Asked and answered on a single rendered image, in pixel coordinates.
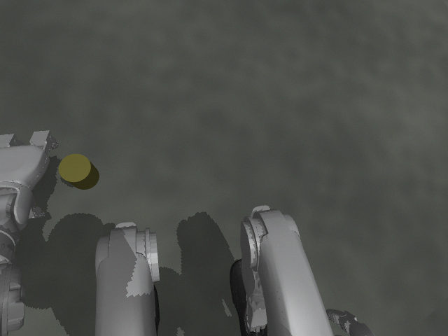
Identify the right robot foot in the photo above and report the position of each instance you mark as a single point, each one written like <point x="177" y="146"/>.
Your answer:
<point x="239" y="299"/>

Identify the left robot hand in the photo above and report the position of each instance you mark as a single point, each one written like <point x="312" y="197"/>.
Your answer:
<point x="26" y="164"/>

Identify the can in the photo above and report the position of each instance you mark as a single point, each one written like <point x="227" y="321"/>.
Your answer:
<point x="79" y="171"/>

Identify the left robot arm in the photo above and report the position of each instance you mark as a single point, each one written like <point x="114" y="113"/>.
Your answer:
<point x="15" y="206"/>

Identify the right robot hand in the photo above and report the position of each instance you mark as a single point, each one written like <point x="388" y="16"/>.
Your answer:
<point x="348" y="323"/>

